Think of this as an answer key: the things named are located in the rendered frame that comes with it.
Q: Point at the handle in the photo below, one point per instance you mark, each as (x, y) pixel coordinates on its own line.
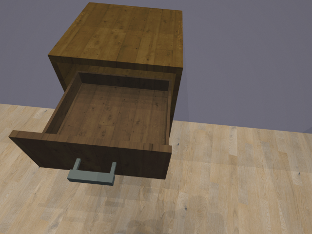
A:
(76, 175)

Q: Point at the cabinet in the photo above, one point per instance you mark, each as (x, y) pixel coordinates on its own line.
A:
(122, 40)

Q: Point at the drawer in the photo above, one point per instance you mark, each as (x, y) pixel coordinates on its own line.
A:
(104, 118)

